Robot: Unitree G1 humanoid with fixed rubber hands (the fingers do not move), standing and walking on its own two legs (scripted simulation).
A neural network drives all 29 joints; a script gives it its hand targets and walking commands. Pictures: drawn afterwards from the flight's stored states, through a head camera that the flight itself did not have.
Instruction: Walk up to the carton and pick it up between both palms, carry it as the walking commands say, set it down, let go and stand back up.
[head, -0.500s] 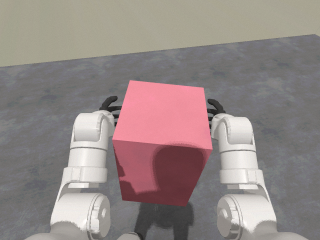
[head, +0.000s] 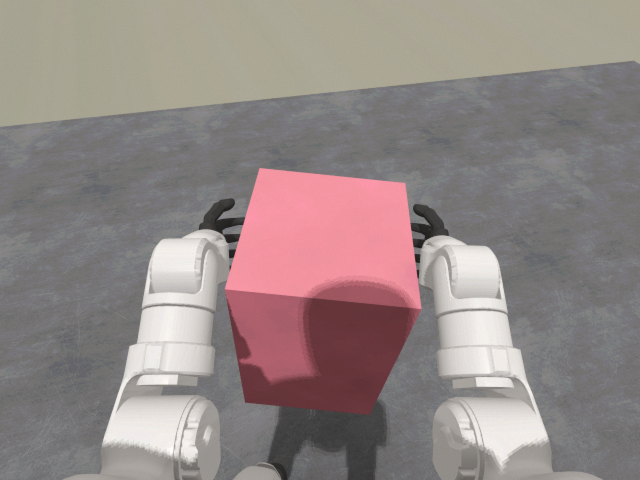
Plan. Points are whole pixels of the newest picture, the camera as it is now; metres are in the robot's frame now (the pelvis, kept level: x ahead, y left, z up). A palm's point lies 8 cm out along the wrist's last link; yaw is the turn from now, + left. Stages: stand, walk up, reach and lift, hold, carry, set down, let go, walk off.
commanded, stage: carry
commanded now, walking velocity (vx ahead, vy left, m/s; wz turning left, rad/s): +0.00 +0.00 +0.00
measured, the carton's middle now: (318, 301) +0.34 +0.01 +0.02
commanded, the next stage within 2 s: hold in 0.22 s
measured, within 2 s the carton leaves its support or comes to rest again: neither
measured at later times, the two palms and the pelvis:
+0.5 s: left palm (224, 281) +0.35 +0.13 +0.05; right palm (434, 302) +0.32 -0.14 +0.05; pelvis +0.03 +0.01 +0.01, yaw -3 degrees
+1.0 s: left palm (221, 268) +0.37 +0.14 +0.06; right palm (429, 282) +0.34 -0.13 +0.07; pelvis +0.04 +0.02 +0.01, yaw -4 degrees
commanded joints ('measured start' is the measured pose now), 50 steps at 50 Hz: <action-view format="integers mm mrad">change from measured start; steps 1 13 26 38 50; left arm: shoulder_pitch -590 -201 -516 -500 -388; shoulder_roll -950 -979 -1202 -1275 -1313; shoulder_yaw -408 -291 -528 -565 -582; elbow -24 307 27 15 110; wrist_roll -218 -32 -108 -109 -44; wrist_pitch -95 -304 -428 -420 -411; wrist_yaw -228 -339 -357 -363 -358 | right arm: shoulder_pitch -626 -147 -508 -418 -352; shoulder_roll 991 1028 1088 1033 1120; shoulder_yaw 434 60 408 308 343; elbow -3 449 134 139 278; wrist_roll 264 -100 91 51 4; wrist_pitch -73 -266 -451 -456 -471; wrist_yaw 232 267 356 390 423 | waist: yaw -27 -198 -132 -196 -155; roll -73 -223 -26 80 115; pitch -534 -262 -394 -402 -277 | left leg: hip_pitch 259 592 773 726 599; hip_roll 70 -58 -24 10 24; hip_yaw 48 75 30 -9 -49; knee -54 -60 -38 -111 -94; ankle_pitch -155 -297 -307 -294 -481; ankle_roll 30 22 -28 -56 -1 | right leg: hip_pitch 130 52 -59 53 -94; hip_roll -120 -41 -22 6 45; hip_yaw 135 187 207 200 175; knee -221 -462 -351 -319 -249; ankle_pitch -205 -246 -172 -50 -173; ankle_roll -55 65 22 -1 -12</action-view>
